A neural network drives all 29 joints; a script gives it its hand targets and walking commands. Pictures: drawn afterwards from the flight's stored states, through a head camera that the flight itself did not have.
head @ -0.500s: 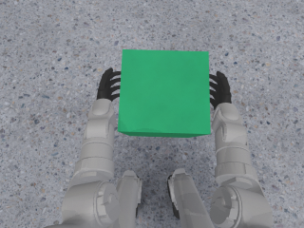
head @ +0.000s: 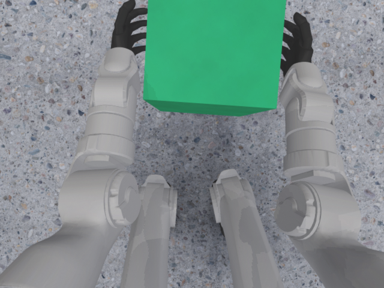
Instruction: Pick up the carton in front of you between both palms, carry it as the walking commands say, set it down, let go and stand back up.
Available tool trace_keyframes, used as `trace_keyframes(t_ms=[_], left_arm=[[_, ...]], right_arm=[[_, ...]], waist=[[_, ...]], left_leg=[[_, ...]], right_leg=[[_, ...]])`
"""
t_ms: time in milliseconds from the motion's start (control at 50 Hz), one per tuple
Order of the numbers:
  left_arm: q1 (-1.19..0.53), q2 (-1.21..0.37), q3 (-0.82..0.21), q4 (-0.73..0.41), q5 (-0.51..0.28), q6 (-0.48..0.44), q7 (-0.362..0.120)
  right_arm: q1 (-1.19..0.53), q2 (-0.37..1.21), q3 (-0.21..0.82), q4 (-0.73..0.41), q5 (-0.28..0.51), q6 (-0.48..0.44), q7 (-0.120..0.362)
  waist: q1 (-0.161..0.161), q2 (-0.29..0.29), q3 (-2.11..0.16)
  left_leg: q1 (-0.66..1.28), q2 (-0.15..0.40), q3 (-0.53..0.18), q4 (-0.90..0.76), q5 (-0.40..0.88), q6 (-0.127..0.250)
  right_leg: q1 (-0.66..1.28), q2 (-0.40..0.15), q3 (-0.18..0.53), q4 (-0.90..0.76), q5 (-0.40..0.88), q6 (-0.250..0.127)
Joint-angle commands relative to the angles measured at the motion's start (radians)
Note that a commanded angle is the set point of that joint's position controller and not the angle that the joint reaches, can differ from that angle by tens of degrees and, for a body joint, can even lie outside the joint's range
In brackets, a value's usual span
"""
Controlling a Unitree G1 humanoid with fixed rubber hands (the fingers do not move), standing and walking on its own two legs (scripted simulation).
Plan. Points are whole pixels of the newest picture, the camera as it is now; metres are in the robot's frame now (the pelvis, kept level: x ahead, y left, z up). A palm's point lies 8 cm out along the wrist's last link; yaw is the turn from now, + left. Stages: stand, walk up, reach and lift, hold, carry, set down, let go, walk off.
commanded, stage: set down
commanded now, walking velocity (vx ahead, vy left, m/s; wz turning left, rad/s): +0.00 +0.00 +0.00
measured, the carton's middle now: (207, 61) +0.53 -0.05 -0.19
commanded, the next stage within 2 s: none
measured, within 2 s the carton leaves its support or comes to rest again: rests again in 0.86 s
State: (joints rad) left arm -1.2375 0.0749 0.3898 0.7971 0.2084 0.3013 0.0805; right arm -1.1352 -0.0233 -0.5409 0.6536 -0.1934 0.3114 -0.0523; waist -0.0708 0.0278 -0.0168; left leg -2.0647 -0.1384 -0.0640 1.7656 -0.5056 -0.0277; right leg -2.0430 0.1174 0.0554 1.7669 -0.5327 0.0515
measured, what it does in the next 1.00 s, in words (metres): lowers itself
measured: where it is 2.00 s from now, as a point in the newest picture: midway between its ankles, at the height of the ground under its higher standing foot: (192, 220)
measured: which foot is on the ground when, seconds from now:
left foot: down 0.00-1.00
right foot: down 0.00-1.00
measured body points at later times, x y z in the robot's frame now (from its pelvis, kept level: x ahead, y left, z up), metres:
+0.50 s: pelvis +0.01 +0.00 -0.09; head +0.39 -0.01 +0.14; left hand +0.59 +0.09 -0.27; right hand +0.54 -0.21 -0.27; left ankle +0.10 +0.11 -0.46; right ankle +0.09 -0.12 -0.46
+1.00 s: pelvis +0.00 +0.01 -0.11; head +0.37 -0.01 +0.12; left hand +0.59 +0.10 -0.29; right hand +0.53 -0.21 -0.29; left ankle +0.10 +0.11 -0.46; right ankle +0.09 -0.12 -0.46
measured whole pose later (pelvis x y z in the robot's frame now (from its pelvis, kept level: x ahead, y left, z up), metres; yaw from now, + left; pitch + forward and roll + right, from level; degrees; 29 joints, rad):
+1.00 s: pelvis +0.00 +0.01 -0.11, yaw -1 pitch +35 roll -2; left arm -1.57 0.30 0.16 1.10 -0.01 0.21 0.11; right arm -1.43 -0.20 -0.40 0.90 -0.03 0.25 -0.07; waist -0.09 0.02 0.44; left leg -2.19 -0.13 -0.01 2.22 -0.63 -0.01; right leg -2.17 0.09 0.01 2.21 -0.65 0.04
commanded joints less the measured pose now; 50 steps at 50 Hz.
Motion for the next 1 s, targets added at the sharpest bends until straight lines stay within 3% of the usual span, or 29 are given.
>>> trace_keyframes(t_ms=[0,360,460,560,740,980], left_arm=[[-0.604,-0.905,-0.412,0.028,-0.114,-0.024,-0.186],[-0.823,-0.75,-0.494,0.065,-0.25,-0.06,-0.181],[-0.898,-0.755,-0.549,0.012,-0.312,-0.079,-0.184],[-0.824,-0.781,-0.548,0.04,-0.329,-0.093,-0.192],[-0.801,-0.726,-0.476,0.124,-0.282,-0.109,-0.206],[-0.849,-0.612,-0.443,0.187,-0.293,-0.124,-0.21]], right_arm=[[-0.7,0.825,0.494,0.013,0.129,-0.016,0.241],[-0.921,0.686,0.558,0.011,0.261,-0.048,0.231],[-0.99,0.684,0.616,-0.038,0.316,-0.064,0.221],[-0.947,0.712,0.642,-0.033,0.342,-0.075,0.219],[-0.905,0.666,0.54,0.078,0.277,-0.088,0.231],[-0.971,0.567,0.486,0.136,0.256,-0.105,0.236]], waist=[[-0.048,0.054,-1.09],[-0.072,0.06,-1.07],[-0.079,0.048,-1.113],[-0.063,0.022,-1.086],[-0.06,0.045,-0.799],[-0.069,0.039,-0.604]], left_leg=[[0.636,-0.044,0.109,-0.082,0.247,0.0],[0.576,-0.021,0.115,0.194,0.332,0.016],[0.559,-0.019,0.117,0.254,0.389,0.022],[0.473,-0.026,0.114,0.29,0.437,0.029],[0.374,-0.021,0.089,0.294,0.318,0.04],[0.347,-0.011,0.073,0.315,0.204,0.049]], right_leg=[[0.484,0.038,-0.137,-0.106,0.297,0.007],[0.441,0.002,-0.146,0.147,0.391,0.007],[0.492,-0.002,-0.133,0.199,0.484,0.001],[0.57,0.002,-0.106,0.246,0.613,-0.007],[0.343,0.005,-0.11,0.257,0.407,-0.02],[0.281,-0.01,-0.104,0.285,0.273,-0.039]])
